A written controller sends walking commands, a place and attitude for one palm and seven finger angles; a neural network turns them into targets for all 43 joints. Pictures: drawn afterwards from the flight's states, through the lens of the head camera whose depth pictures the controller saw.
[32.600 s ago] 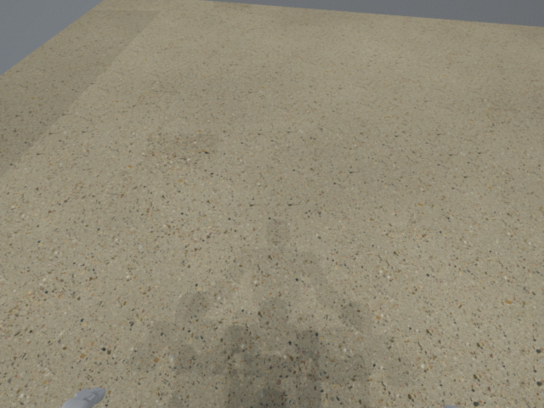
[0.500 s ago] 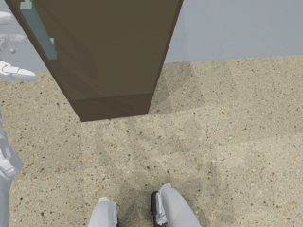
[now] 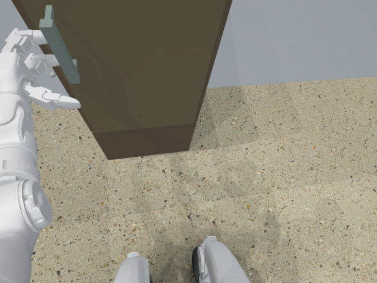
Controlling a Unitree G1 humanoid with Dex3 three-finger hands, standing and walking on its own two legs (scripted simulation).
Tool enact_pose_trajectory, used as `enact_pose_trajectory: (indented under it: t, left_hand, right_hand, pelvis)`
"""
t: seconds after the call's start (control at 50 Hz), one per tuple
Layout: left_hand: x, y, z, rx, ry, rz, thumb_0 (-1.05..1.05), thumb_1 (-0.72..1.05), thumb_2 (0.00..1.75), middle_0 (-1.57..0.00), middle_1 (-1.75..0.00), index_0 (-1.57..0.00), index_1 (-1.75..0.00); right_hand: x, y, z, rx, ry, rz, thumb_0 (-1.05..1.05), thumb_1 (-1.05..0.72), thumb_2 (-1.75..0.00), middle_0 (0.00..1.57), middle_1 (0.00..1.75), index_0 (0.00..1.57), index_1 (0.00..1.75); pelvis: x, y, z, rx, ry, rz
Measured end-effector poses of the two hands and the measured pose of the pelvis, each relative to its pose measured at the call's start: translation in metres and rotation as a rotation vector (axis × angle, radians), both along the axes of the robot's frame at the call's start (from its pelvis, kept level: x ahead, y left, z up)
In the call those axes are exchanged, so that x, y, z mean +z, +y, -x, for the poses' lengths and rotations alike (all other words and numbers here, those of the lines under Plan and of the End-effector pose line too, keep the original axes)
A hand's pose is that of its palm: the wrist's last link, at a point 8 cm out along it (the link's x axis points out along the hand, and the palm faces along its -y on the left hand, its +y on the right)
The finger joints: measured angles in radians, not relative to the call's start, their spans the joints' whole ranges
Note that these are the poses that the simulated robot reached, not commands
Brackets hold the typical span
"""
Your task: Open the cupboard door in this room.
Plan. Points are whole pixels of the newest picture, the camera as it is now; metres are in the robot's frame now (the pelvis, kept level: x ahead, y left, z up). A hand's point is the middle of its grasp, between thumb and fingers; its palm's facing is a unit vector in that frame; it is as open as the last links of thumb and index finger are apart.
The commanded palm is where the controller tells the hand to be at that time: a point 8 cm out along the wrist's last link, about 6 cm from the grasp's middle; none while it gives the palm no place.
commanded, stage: slide the fingers in behind the handle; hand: left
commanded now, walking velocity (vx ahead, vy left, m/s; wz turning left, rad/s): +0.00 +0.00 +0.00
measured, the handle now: (63, 48) +0.58 +0.21 +0.07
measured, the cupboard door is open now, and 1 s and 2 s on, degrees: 0 0 1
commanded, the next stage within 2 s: close the thumb around the handle in 0.94 s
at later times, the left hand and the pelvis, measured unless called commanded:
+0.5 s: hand (69, 73) +0.52 +0.19 +0.07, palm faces +0.03 -1.00 -0.02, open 14.1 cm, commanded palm +0.49 +0.23 +0.06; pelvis +0.00 -0.01 +0.00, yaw +1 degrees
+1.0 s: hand (73, 72) +0.53 +0.19 +0.07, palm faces +0.05 -1.00 -0.02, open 14.0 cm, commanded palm +0.50 +0.23 +0.06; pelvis +0.00 +0.00 +0.00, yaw +0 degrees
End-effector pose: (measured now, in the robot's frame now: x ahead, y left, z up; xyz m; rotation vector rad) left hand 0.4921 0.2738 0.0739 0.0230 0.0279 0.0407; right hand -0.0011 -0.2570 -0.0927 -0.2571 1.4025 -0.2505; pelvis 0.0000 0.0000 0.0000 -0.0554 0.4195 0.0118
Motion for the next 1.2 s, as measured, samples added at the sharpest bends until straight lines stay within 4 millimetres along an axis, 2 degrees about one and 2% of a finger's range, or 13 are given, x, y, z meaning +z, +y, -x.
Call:
enact_pose_trajectory:
  t: [0.16,0.38,0.56,0.8,1.08,1.2]
  left_hand:
    - [-0.001,-0.008,0.002,0.028,-0.008,-0.004,-0.01,-0.50,0.30,-0.29,-1.20,-0.29,-1.20]
    - [-0.001,-0.013,0.002,0.034,-0.009,-0.008,-0.01,-0.50,0.30,-0.26,-1.20,-0.26,-1.19]
    - [-0.003,-0.038,-0.006,-0.004,-0.018,0.016,-0.01,-0.50,0.30,-0.28,-1.20,-0.28,-1.20]
    - [-0.005,-0.034,-0.006,0.017,0.002,-0.001,-0.01,-0.50,0.30,-0.30,-1.20,-0.29,-1.20]
    - [-0.007,-0.035,-0.009,0.012,0.002,-0.002,-0.01,-0.50,0.30,-0.30,-1.20,-0.30,-1.20]
    - [-0.007,-0.032,-0.009,0.021,-0.010,-0.004,-0.01,-0.39,0.34,-0.31,-1.21,-0.30,-1.21]
  right_hand:
    - [-0.003,-0.003,-0.005,0.011,-0.020,-0.007,0.01,-0.91,-0.90,0.20,0.29,0.20,0.30]
    - [-0.006,-0.009,0.000,0.033,0.010,-0.004,0.01,-0.91,-0.90,0.20,0.29,0.20,0.30]
    - [-0.003,-0.011,0.002,0.012,-0.006,0.001,0.01,-0.91,-0.90,0.20,0.29,0.20,0.30]
    - [-0.008,-0.002,0.007,0.001,-0.003,-0.023,0.01,-0.91,-0.90,0.20,0.29,0.20,0.30]
    - [-0.007,-0.004,0.010,0.000,0.005,-0.009,0.01,-0.91,-0.90,0.20,0.29,0.20,0.30]
    - [-0.006,-0.004,0.009,0.003,0.004,-0.005,0.01,-0.91,-0.90,0.20,0.29,0.20,0.30]
  pelvis:
    - [-0.001,-0.003,0.001,0.002,-0.004,-0.006]
    - [-0.003,-0.007,0.003,0.019,0.001,-0.007]
    - [-0.003,-0.007,0.002,0.009,0.004,-0.008]
    - [-0.003,-0.006,0.004,0.001,0.003,-0.014]
    - [-0.004,-0.003,0.004,0.001,0.009,-0.011]
    - [-0.004,-0.003,0.004,0.002,0.010,-0.010]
